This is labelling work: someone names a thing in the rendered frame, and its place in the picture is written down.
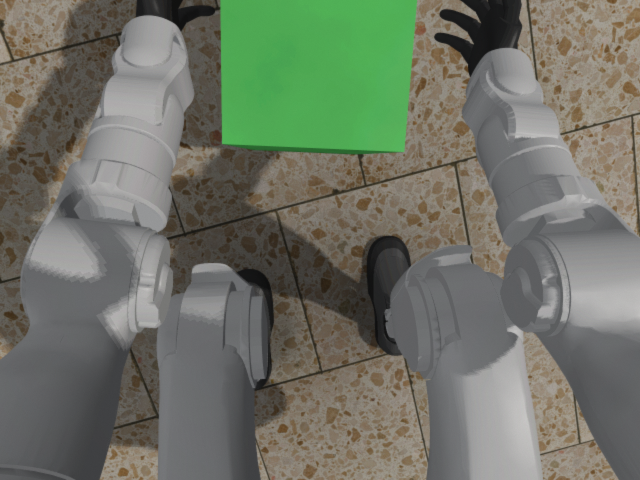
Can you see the robot right shin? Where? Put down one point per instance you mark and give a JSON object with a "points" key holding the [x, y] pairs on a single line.
{"points": [[445, 256]]}

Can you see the right robot upper arm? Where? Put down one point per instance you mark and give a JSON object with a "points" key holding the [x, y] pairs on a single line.
{"points": [[579, 292]]}

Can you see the right robot thigh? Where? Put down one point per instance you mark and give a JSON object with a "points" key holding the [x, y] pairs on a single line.
{"points": [[482, 422]]}

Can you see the carton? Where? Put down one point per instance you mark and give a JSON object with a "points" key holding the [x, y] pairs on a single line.
{"points": [[318, 76]]}

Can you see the right robot forearm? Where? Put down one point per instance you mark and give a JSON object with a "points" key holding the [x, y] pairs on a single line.
{"points": [[536, 184]]}

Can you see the left robot upper arm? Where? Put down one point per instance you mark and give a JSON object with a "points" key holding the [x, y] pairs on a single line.
{"points": [[90, 287]]}

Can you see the left robot forearm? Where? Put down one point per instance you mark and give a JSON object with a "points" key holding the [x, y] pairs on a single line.
{"points": [[124, 173]]}

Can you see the right robot hand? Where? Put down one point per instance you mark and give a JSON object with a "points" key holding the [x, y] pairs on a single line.
{"points": [[500, 27]]}

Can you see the left robot hand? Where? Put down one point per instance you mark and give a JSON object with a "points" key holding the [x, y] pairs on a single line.
{"points": [[168, 9]]}

